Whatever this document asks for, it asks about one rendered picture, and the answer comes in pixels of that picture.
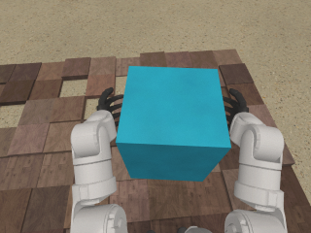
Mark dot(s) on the left robot forearm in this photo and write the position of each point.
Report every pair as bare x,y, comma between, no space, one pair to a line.
91,155

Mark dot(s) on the right robot upper arm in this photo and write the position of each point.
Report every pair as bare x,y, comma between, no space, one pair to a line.
244,221

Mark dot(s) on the left robot upper arm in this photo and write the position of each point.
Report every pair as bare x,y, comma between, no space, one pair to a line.
107,218

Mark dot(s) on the robot right hand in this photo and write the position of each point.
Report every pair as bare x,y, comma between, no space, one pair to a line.
239,106

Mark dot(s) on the robot left hand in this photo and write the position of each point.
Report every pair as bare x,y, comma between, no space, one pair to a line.
104,103

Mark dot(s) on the carton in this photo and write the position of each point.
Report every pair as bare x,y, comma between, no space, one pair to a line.
172,124

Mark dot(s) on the right robot forearm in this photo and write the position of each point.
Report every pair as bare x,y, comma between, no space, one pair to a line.
260,158

